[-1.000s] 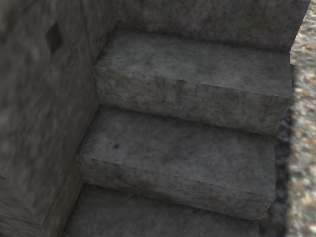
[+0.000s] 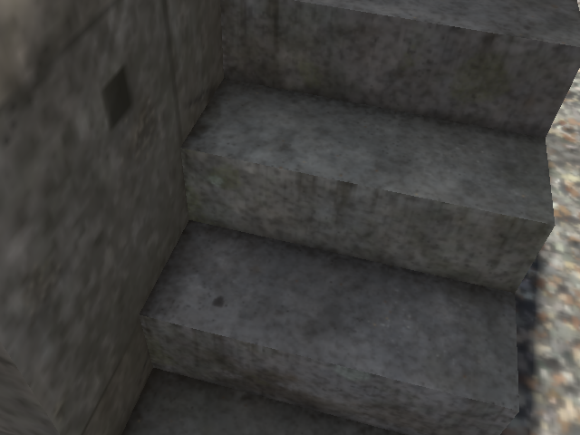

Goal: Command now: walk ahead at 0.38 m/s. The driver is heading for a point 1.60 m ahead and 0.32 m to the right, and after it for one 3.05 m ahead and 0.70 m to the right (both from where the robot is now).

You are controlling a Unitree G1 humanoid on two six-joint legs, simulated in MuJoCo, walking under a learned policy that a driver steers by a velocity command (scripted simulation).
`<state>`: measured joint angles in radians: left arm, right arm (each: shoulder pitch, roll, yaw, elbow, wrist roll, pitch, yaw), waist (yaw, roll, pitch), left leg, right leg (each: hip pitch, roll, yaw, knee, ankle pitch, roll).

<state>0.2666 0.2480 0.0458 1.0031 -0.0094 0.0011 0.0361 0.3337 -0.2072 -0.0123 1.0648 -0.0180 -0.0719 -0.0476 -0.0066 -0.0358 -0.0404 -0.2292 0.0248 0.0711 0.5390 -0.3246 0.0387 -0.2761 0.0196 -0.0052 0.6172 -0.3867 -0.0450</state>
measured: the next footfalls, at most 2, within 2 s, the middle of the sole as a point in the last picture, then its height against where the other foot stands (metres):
right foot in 0.44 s outside the picture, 0.20 m higher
left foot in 0.92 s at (337, 304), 0.20 m higher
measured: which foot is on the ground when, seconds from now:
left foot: down 0.00-0.46, up 0.48-0.90, down 0.92-1.00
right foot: up 0.00-0.42, down 0.44-0.96, up 0.98-1.00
